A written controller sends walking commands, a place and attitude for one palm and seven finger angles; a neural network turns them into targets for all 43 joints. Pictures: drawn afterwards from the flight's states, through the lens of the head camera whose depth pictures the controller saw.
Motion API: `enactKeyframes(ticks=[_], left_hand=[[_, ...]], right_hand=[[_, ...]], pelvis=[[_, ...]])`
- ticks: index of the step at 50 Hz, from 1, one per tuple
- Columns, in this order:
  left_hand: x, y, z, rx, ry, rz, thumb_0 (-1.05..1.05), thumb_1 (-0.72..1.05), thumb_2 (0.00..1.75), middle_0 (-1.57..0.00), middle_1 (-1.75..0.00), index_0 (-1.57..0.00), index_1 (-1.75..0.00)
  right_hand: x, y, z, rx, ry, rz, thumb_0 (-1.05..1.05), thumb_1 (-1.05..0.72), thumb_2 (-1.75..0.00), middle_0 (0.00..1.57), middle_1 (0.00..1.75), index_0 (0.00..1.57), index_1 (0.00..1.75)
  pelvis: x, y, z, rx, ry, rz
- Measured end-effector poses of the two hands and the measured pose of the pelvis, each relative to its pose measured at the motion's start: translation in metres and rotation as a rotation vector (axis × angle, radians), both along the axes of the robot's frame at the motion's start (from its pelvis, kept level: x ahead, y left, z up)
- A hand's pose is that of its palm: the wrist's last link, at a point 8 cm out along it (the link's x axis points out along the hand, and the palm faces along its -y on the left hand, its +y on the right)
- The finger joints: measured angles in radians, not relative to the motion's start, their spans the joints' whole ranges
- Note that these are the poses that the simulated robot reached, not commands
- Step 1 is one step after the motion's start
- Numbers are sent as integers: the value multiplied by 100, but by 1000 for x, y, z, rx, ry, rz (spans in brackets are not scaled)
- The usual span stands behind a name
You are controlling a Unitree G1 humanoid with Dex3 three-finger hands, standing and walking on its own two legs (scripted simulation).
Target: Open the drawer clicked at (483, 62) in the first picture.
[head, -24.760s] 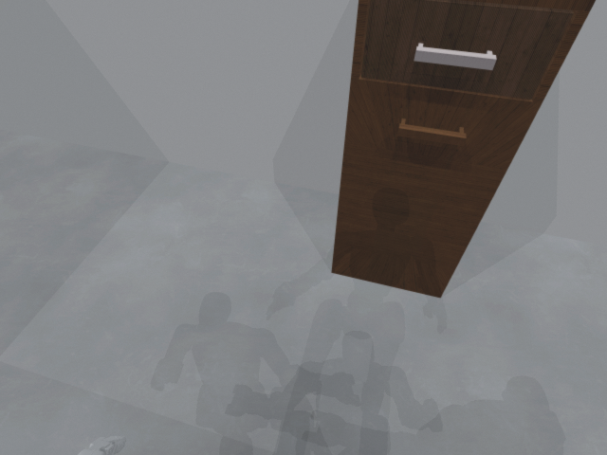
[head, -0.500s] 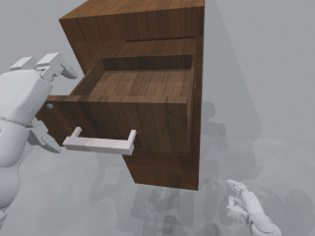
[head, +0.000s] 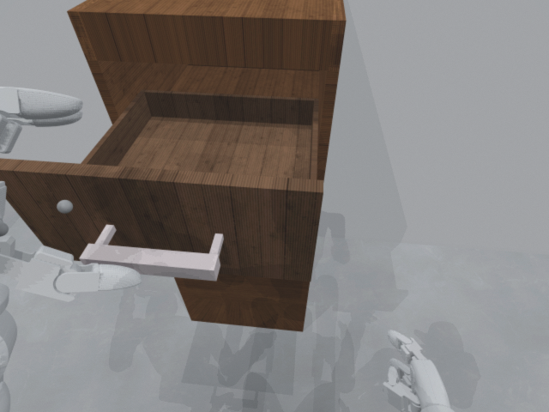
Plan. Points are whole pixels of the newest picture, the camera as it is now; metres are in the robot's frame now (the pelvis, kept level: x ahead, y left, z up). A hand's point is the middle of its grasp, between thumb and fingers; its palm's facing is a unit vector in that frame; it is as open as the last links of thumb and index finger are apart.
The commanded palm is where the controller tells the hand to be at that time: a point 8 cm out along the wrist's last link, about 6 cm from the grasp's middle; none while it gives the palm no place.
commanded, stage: draw the hand back to the body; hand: left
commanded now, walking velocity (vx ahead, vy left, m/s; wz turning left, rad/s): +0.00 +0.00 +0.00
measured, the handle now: (157, 248) +0.26 +0.19 +0.15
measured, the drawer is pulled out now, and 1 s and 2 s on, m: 0.29 0.29 0.29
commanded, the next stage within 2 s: step back with the hand held close in 0.78 s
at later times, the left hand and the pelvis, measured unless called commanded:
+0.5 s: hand out of the picture +0.19 +0.22 +0.34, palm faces +0.61 -0.71 -0.36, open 9.4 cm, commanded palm +0.16 +0.29 +0.32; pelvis +0.03 +0.01 +0.00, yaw +0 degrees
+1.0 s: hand out of the picture +0.20 +0.25 +0.35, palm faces +0.66 -0.69 -0.29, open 7.4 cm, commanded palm +0.14 +0.29 +0.32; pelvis +0.01 +0.01 +0.00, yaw +0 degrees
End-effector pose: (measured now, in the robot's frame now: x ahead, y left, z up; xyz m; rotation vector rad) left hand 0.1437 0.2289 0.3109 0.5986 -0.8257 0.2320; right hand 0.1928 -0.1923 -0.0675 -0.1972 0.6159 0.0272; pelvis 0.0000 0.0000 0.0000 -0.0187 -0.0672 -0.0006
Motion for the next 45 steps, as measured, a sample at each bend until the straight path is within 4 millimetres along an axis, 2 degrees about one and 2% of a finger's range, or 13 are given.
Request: enactKeyframes(ticks=[4, 7, 11, 15, 18, 22, 26, 29, 32, 37, 41, 45], left_hand=[[-8, 19, 27, -3, -216, 62, -1, -27, 40, -31, -105, -31, -105], [4, 39, 37, -52, -263, 121, 0, -17, 44, -30, -99, -30, -99], [32, 51, 25, -117, -169, 142, 0, -4, 50, -28, -90, -28, -90], [43, 35, 4, -104, -45, 93, 0, 10, 56, -26, -81, -26, -81], [35, 22, 0, -48, -14, 60, 0, 20, 60, -26, -75, -26, -75], [15, 20, 18, 50, -99, 92, 0, 33, 66, -26, -66, -26, -66], [7, 40, 34, 36, -191, 183, 0, 47, 72, -25, -57, -25, -57], [14, 61, 32, -41, -175, 248, 0, 58, 76, -24, -50, -24, -50], [23, 69, 17, -121, -108, 268, 0, 68, 81, -22, -43, -23, -43], [24, 47, -3, -147, -37, 180, 1, 80, 86, -21, -36, -21, -36], [10, 34, 8, -65, -86, 142, 1, 84, 88, -21, -33, -22, -33], [1, 41, 27, -23, -182, 177, 1, 86, 89, -22, -32, -22, -32]], right_hand=[[-20, -19, -10, -45, 62, -55, 1, -91, -90, 20, 30, 20, 30], [-29, -29, -19, -53, 105, -86, 1, -91, -90, 20, 30, 20, 30], [-33, -35, -25, -40, 124, -121, 2, -91, -90, 20, 30, 20, 29], [-25, -35, -23, -24, 101, -145, 2, -91, -90, 20, 30, 20, 29], [-14, -32, -19, -19, 70, -147, 2, -91, -90, 20, 30, 20, 29], [6, -24, -13, -12, 35, -124, 2, -91, -90, 20, 30, 20, 29], [23, -14, -11, 5, 22, -89, 2, -91, -90, 20, 30, 20, 29], [29, -9, -10, 16, 20, -67, 1, -91, -90, 20, 30, 20, 29], [31, -6, -9, 17, 19, -49, 1, -91, -90, 20, 30, 20, 30], [29, -8, -6, -2, 8, -43, 1, -91, -90, 20, 30, 20, 30], [25, -11, -3, -16, 1, -59, 1, -91, -90, 20, 30, 20, 30], [19, -12, -6, -11, 12, -69, 1, -91, -90, 20, 30, 20, 30]], pelvis=[[7, 0, 1, -8, -14, 8], [9, 2, 1, -6, -15, 10], [11, 5, 2, 2, -4, -4], [18, 7, 2, 4, 13, -24], [23, 7, 1, 1, 21, -28], [28, 7, 0, -4, 21, -19], [28, 6, 1, -6, 15, 0], [26, 5, 1, -4, 14, 9], [24, 5, 2, 0, 16, 8], [25, 6, 1, 1, 18, -1], [26, 5, 1, -3, 11, -4], [23, 5, 0, -6, -1, 3]])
